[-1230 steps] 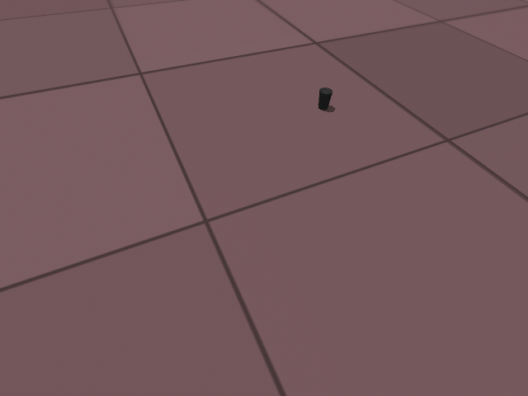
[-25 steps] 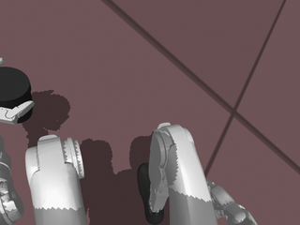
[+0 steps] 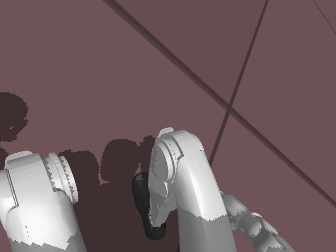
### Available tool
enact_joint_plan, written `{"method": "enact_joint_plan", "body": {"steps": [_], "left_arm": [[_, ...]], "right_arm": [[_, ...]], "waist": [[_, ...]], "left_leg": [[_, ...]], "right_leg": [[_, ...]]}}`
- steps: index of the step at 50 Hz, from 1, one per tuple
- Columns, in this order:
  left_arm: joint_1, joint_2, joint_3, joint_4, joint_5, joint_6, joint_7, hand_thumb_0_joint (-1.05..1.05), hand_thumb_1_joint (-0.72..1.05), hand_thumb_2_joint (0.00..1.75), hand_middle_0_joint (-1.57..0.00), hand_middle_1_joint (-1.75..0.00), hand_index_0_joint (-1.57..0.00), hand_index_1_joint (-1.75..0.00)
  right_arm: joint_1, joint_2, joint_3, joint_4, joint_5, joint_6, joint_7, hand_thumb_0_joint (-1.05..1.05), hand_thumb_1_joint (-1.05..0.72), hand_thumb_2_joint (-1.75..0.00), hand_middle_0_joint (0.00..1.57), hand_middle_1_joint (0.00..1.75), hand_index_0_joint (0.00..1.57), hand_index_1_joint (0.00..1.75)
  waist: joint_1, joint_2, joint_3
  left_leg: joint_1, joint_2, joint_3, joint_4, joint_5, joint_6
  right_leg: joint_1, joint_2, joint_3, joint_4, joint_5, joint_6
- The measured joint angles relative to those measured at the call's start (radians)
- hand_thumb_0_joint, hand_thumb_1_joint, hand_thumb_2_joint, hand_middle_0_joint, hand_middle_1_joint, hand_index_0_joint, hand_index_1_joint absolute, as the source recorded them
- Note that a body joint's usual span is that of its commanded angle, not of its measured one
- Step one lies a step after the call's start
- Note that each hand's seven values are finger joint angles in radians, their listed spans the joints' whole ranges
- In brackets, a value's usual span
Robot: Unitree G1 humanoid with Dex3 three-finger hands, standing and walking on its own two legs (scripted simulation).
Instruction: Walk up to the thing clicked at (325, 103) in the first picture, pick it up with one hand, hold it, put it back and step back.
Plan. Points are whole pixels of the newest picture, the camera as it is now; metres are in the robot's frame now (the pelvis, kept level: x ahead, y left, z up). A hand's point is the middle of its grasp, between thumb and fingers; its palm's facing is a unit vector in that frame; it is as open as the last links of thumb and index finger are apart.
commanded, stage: lower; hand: left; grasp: from the side
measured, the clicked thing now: out of the picture +0.43 +0.29 -0.19
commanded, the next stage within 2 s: loosen in 0.50 s
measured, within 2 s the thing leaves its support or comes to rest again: rests again in 1.66 s
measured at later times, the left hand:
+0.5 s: hand out of the picture +0.43 +0.30 -0.18, palm faces +0.41 -0.91 -0.02, open 11.7 cm
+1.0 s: hand out of the picture +0.44 +0.30 -0.17, palm faces +0.41 -0.91 +0.01, open 13.2 cm
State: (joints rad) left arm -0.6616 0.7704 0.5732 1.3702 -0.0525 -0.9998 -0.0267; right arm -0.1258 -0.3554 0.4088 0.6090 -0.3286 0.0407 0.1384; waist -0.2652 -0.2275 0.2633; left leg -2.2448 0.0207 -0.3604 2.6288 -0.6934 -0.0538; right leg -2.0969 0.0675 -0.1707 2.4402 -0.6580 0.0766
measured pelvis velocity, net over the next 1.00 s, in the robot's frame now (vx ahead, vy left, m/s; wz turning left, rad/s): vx -0.01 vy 0.01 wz -0.06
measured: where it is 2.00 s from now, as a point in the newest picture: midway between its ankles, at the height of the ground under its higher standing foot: (107, 237)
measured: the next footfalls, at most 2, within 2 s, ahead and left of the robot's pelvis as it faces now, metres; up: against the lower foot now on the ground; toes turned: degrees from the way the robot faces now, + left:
none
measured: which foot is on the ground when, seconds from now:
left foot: down 0.00-1.00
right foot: down 0.00-1.00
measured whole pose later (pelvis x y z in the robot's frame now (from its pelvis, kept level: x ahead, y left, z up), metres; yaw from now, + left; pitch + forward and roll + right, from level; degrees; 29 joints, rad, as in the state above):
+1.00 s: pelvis -0.01 +0.01 +0.00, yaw -3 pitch +11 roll -19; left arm -0.68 0.88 0.54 1.48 -0.05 -1.11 0.05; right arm -0.19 -0.36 0.52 0.54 -0.38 0.04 0.14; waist -0.27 -0.29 0.31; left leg -2.22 0.04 -0.43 2.67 -0.71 -0.02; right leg -2.04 0.11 -0.22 2.41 -0.63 0.08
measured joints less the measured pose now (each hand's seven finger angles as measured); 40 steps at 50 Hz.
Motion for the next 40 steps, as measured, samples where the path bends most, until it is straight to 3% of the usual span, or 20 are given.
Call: {"method": "enact_joint_plan", "body": {"steps": [14, 33, 40], "left_arm": [[-0.006, 0.058, -0.004, 0.059, 0.007, -0.052, 0.044, 0.04, -0.51, 1.05, -0.72, -0.96, -0.58, -0.93], [-0.001, 0.089, -0.022, 0.092, 0.01, -0.094, 0.078, 0.04, -0.51, 1.05, -0.72, -0.97, -0.57, -0.93], [-0.007, 0.093, -0.026, 0.1, 0.004, -0.107, 0.082, 0.01, -0.42, 0.9, -0.73, -0.89, -0.61, -0.84]], "right_arm": [[-0.041, -0.002, 0.062, -0.028, -0.028, -0.005, 0.001, 0.0, -0.92, -0.91, 0.2, 0.3, 0.2, 0.3], [-0.059, -0.005, 0.101, -0.047, -0.049, 0.0, 0.003, -0.01, -0.91, -0.9, 0.2, 0.3, 0.2, 0.3], [-0.061, -0.005, 0.109, -0.058, -0.052, -0.002, 0.004, -0.01, -0.91, -0.9, 0.21, 0.3, 0.2, 0.3]], "waist": [[-0.005, -0.037, 0.035], [0.002, -0.062, 0.056], [0.003, -0.068, 0.056]], "left_leg": [[0.012, 0.003, -0.035, 0.025, -0.007, 0.008], [0.024, 0.009, -0.06, 0.041, -0.014, 0.024], [0.027, 0.012, -0.065, 0.044, -0.013, 0.029]], "right_leg": [[0.024, 0.016, -0.025, -0.008, 0.011, 0.005], [0.052, 0.03, -0.045, -0.023, 0.018, 0.004], [0.056, 0.034, -0.049, -0.026, 0.024, 0.004]]}}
